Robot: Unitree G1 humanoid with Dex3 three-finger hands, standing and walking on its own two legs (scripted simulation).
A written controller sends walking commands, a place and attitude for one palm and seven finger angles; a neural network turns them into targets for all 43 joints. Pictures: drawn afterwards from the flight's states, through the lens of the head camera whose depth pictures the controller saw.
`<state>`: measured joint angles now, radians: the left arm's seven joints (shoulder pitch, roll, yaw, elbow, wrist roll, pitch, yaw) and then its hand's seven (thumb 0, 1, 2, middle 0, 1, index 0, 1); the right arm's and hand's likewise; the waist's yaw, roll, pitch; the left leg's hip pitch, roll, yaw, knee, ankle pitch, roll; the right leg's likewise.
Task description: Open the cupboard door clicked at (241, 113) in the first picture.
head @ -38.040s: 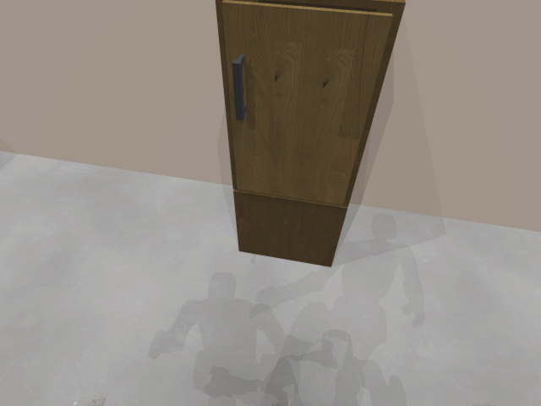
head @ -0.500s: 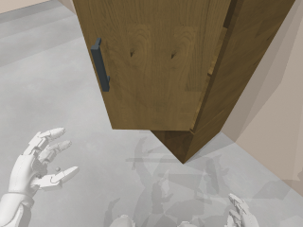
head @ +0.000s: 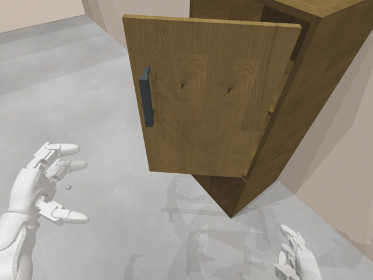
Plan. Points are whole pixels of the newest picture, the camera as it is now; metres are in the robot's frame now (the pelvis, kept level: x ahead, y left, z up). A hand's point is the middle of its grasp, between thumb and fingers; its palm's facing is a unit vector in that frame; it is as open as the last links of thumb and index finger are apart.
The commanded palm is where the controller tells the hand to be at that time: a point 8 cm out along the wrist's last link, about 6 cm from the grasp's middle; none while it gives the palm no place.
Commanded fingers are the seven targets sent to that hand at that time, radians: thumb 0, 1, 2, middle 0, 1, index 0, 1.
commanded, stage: raise the hand with hooked fingers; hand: left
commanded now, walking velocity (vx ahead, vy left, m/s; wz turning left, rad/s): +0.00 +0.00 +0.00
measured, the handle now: (148, 98) +0.53 +0.15 +0.09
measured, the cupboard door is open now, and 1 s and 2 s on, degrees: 49 49 49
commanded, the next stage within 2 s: move the hooked fingers beside the handle in 0.80 s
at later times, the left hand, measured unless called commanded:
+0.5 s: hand (68, 162) +0.30 +0.26 +0.12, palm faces +0.04 -1.00 -0.01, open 14.0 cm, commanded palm +0.26 +0.30 +0.12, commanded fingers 0.00 -0.50 0.30 -0.30 -1.20 -0.30 -1.20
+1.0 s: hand (70, 162) +0.29 +0.25 +0.12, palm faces +0.07 -1.00 -0.02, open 14.0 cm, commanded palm +0.28 +0.30 +0.12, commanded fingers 0.00 -0.50 0.30 -0.30 -1.20 -0.30 -1.20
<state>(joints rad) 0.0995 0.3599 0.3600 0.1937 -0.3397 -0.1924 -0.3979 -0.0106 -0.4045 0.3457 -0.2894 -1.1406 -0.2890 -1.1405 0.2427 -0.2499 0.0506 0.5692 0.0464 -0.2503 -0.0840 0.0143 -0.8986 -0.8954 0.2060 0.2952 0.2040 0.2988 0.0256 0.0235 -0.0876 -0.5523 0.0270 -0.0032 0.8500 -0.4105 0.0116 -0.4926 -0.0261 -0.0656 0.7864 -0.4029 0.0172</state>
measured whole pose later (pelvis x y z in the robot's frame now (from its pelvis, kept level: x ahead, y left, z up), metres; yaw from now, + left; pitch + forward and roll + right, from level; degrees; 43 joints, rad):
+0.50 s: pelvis +0.00 -0.01 +0.01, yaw -1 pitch +5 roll -1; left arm -0.09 0.43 0.44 0.41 -0.35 -0.13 -0.48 -0.02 -0.50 0.30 -0.29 -1.20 -0.29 -1.20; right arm 0.29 -0.29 0.04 0.61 0.06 -0.22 -0.10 0.02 -0.90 -0.90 0.21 0.30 0.20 0.30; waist 0.01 0.03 -0.07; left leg -0.45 0.04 0.01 0.73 -0.35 0.00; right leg -0.42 -0.01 -0.05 0.69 -0.35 0.00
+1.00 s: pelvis +0.00 -0.02 +0.01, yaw -1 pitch +4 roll -1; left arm -0.11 0.40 0.43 0.44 -0.34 -0.16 -0.46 -0.02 -0.50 0.30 -0.30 -1.20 -0.30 -1.20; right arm 0.27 -0.27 0.05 0.62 0.06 -0.23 -0.11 0.01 -0.90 -0.90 0.21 0.30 0.20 0.30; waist 0.02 0.04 -0.06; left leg -0.44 0.04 0.01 0.71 -0.34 -0.01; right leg -0.41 -0.01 -0.06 0.69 -0.35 0.00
